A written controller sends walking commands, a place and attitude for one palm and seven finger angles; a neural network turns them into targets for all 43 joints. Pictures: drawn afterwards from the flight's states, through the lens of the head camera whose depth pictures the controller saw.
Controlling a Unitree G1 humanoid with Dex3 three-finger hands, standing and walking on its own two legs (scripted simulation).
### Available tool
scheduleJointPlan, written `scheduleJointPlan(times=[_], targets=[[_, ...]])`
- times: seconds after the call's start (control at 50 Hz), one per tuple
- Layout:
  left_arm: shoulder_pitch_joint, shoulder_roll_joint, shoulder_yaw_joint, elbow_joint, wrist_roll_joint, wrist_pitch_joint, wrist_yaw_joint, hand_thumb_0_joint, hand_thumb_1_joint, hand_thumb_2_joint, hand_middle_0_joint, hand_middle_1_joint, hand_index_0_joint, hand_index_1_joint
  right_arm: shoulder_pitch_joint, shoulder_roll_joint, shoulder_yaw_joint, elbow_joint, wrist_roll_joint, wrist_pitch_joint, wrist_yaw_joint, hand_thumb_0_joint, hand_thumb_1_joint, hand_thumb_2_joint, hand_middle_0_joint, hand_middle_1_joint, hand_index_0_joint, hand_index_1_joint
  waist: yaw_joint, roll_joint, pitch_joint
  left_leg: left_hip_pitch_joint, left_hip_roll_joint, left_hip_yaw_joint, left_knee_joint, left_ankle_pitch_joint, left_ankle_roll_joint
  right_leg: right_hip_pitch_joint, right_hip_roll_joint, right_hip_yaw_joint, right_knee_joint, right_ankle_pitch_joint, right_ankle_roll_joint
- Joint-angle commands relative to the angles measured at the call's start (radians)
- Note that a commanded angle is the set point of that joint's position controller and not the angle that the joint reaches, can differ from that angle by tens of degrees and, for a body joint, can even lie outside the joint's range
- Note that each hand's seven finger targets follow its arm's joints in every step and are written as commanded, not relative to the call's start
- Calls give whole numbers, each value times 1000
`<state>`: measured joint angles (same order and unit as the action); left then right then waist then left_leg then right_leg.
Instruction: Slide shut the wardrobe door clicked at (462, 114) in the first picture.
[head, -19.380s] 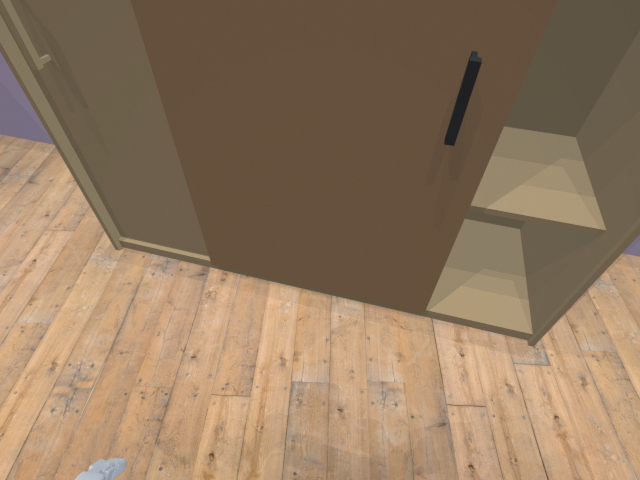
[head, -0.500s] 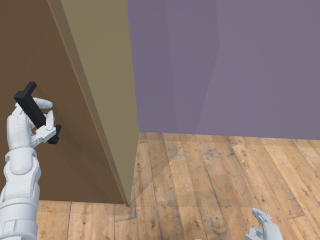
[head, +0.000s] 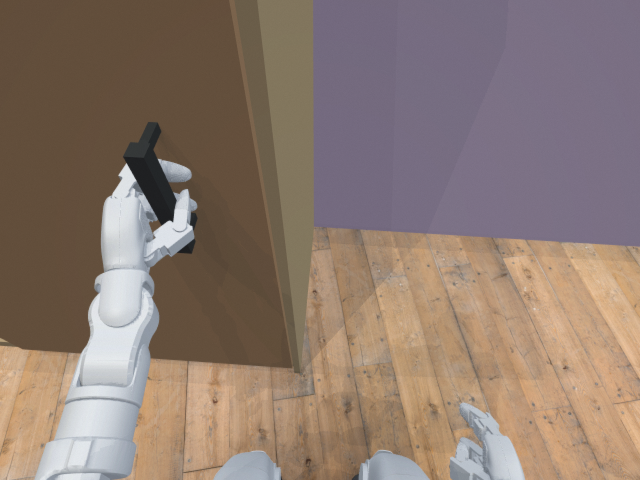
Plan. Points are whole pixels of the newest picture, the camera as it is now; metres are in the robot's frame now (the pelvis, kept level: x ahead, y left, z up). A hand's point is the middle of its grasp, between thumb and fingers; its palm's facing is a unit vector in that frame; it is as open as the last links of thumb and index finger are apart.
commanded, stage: stop walking and hold the door there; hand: left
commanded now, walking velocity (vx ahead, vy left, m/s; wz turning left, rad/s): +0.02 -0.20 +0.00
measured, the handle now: (170, 193) +0.40 +0.21 +0.11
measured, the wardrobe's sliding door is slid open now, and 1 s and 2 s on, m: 0.00 0.00 0.00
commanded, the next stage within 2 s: loosen the grip on the handle in 0.64 s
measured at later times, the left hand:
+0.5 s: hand (183, 224) +0.36 +0.19 +0.11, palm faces +0.13 -0.98 -0.14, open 5.3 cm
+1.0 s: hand (179, 226) +0.35 +0.19 +0.11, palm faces +0.19 -0.97 -0.13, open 8.8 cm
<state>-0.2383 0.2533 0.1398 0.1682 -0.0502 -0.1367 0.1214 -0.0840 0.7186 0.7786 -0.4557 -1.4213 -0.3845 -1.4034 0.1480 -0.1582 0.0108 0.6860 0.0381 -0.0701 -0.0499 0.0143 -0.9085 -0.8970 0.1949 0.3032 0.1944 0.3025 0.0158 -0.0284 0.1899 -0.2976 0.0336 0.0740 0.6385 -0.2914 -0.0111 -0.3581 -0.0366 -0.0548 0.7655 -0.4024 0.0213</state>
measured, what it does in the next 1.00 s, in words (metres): steps on the spot: right foot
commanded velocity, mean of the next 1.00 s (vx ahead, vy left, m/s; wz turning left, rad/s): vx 0.00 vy -0.01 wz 0.00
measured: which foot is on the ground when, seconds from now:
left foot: down 0.00-1.00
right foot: up 0.00-0.00, down 0.02-1.00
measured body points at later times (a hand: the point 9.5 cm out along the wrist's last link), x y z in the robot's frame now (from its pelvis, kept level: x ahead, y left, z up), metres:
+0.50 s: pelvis +0.02 +0.04 +0.02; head +0.04 +0.04 +0.47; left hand +0.35 +0.24 +0.11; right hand +0.20 -0.19 -0.07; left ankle +0.03 +0.13 -0.72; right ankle +0.04 -0.09 -0.72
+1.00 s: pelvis +0.00 +0.01 +0.01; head -0.01 +0.01 +0.46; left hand +0.34 +0.24 +0.12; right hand +0.16 -0.23 -0.08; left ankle +0.03 +0.13 -0.72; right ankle +0.04 -0.09 -0.72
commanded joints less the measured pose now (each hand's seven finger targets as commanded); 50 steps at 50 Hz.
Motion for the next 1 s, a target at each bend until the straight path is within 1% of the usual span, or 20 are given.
scheduleJointPlan(times=[0.0, 0.02, 0.04, 0.06, 0.1, 0.14, 0.16, 0.18, 0.28, 0.32, 0.7, 0.72, 0.74, 0.76, 0.78, 0.8, 0.84, 0.88, 0.96, 0.98], targets=[[-328, 182, -2, -233, 42, -55, -12, 0, 900, 900, -450, -1400, -450, -1400, -76, -159, -24, -132, -21, -37, -20, 0, -900, -900, 200, 300, 200, 300, -40, -27, -382, 52, 47, -42, -25, -8, 30, 220, -121, 288, -415, 205, -81], [-322, 188, 18, -202, 27, -43, -12, 0, 900, 900, -450, -1400, -450, -1400, -59, -149, -22, -130, -19, -38, -19, 0, -900, -900, 200, 300, 200, 300, -38, -119, -348, 24, -11, -30, -14, -136, 7, 163, -174, 359, -452, 68, -119], [-326, 136, -20, -198, 11, -38, -18, 0, 900, 900, -450, -1400, -450, -1400, -57, -153, -28, -131, -17, -34, -15, 0, -900, -900, 200, 300, 200, 300, -26, -217, -331, 16, -18, -53, 16, -106, 3, 166, -186, 370, -460, 50, -141], [-343, 131, -19, -198, 10, -41, -17, 0, 900, 900, -450, -1400, -450, -1400, -70, -151, -19, -130, -17, -35, -15, 0, -900, -900, 200, 300, 200, 300, -25, -197, -334, 29, -8, -70, -14, -66, 7, 176, -181, 328, -437, 127, -148], [-318, 147, 2, -185, 12, -50, -13, 0, 900, 900, -450, -1400, -450, -1400, -77, -152, -10, -120, -21, -39, -26, 0, -900, -900, 200, 300, 200, 300, -24, -104, -378, 163, 26, -81, -189, 124, 20, 168, -107, 197, -337, 279, -88], [-314, 97, -51, -199, 18, -70, -21, 0, 900, 900, -450, -1400, -450, -1400, -95, -161, -11, -136, -23, -34, -28, 0, -900, -900, 200, 300, 200, 300, -14, 132, -407, 250, 154, -210, -282, 191, 57, 97, -4, 104, -274, 185, -25], [-316, 92, -60, -191, 24, -73, -20, 0, 900, 900, -450, -1400, -450, -1400, -102, -162, -8, -140, -23, -28, -29, 0, -900, -900, 200, 300, 200, 300, -11, 194, -383, 216, 198, -280, -332, 169, 80, 100, 21, 79, -226, 169, -18], [-305, 93, -61, -182, 29, -74, -18, 0, 900, 900, -450, -1400, -450, -1400, -98, -157, -8, -144, -24, -24, -33, 0, -900, -900, 200, 300, 200, 300, -5, 178, -377, 199, 211, -298, -335, 222, 93, 119, 27, 72, -212, 178, -19], [-266, 74, -90, -195, 31, -67, -22, 0, 900, 900, -450, -1400, -450, -1400, -78, -160, -17, -156, -22, -18, -37, 0, -900, -900, 200, 300, 200, 300, -11, 108, -443, 269, 134, -139, -224, 419, 40, 168, 6, 94, -300, 381, -29], [-267, 43, -128, -194, 25, -62, -28, 0, 900, 900, -450, -1400, -450, -1400, -83, -162, -19, -163, -20, -18, -39, 0, -900, -900, 200, 300, 200, 300, -15, 86, -434, 258, 119, -120, -229, 385, 28, 167, 3, 105, -309, 397, -29], [-224, 69, -107, -84, 15, -58, -22, 0, 900, 900, -450, -1400, -450, -1400, -69, -174, -28, -159, -21, 4, -54, 0, -900, -900, 200, 300, 200, 300, -17, 18, -396, 229, 55, -72, -278, 186, 26, 150, -14, 141, -443, 311, -29], [-918, 755, 457, -358, 143, -87, -18, 0, 900, 900, -450, -1400, -450, -1400, -7, -212, -96, -215, -39, -7, -25, 0, -900, -900, 200, 300, 200, 300, 35, -183, -245, 111, 109, -50, -202, 210, 72, 99, -29, 192, -499, 428, -8], [-558, 93, 7, 260, 100, 48, -100, 0, 779, 842, -450, -1400, -450, -1400, -66, -168, -63, -160, -34, -67, -15, 0, -900, -900, 200, 300, 200, 300, -65, -94, -591, 215, -22, -17, -297, 516, 42, 268, 55, 23, -244, 715, -71], [-331, 27, 69, 83, -25, 55, -132, 0, 658, 783, -450, -1400, -450, -1400, 28, -203, -86, -148, 23, -97, -15, 0, -900, -900, 200, 300, 200, 300, -14, -24, -618, 286, 10, -66, -183, 653, 1, 168, 51, -28, -233, 610, -53], [-334, 77, 100, -12, -89, 27, -152, 0, 538, 725, -450, -1400, -450, -1400, 25, -218, -73, -144, 14, -99, -18, 0, -900, -900, 200, 300, 200, 300, 8, 165, -666, 361, 7, -54, -150, 622, -29, 130, 46, -5, -259, 500, -40], [-258, 144, 160, 40, -99, 23, -132, 0, 417, 667, -450, -1400, -450, -1400, 12, -206, -66, -135, 11, -102, -18, 0, -900, -900, 200, 300, 200, 300, 25, 285, -599, 334, 0, -49, -148, 495, -40, 96, 42, -2, -266, 378, -47], [-381, 45, 5, 15, -63, -16, -94, 0, 175, 550, -450, -1400, -450, -1400, -2, -199, -46, -151, 7, -120, -9, 0, -900, -900, 200, 300, 200, 300, -29, 82, -449, 154, -11, -52, -171, 130, -2, 40, 43, 2, -291, 225, -36], [-425, 57, -35, 45, -10, -62, -58, 0, -67, 433, -450, -1400, -450, -1400, -1, -203, -41, -158, 7, -138, -7, 0, -900, -900, 200, 300, 200, 300, -42, -19, -361, 51, -14, -63, -184, -68, 19, -20, 38, 23, -299, 64, -31], [-506, 133, -19, 104, -5, -119, -51, 0, -550, 200, -423, -1367, -423, -1367, -16, -208, -28, -164, 12, -162, -21, 0, -900, -900, 200, 300, 200, 300, -41, -75, -317, -34, -35, -39, -151, -183, 32, -45, 24, 80, -340, -145, -26], [-518, 136, -25, 124, -10, -122, -59, 0, -550, 200, -410, -1350, -410, -1350, -18, -208, -26, -163, 14, -166, -23, 0, -900, -900, 200, 300, 200, 300, -41, -65, -315, -48, -41, -31, -135, -185, 33, -48, 21, 95, -349, -177, -24]])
